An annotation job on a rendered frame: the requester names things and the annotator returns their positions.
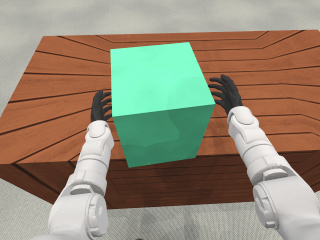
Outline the right robot hand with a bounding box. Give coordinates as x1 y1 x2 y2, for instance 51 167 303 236
208 74 243 115

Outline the left robot forearm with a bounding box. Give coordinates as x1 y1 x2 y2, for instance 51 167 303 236
48 120 115 233

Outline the left robot hand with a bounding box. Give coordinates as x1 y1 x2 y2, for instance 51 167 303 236
90 89 112 123

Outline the robot left upper arm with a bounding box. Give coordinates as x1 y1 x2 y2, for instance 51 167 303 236
29 192 109 240

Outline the right robot forearm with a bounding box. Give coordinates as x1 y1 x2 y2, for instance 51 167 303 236
227 106 320 213

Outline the robot right upper arm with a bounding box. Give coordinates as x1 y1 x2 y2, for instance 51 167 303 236
252 175 320 240

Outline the carton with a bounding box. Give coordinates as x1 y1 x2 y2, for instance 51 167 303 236
110 42 216 168

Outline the pedestal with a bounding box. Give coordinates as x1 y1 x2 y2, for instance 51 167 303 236
0 29 320 210

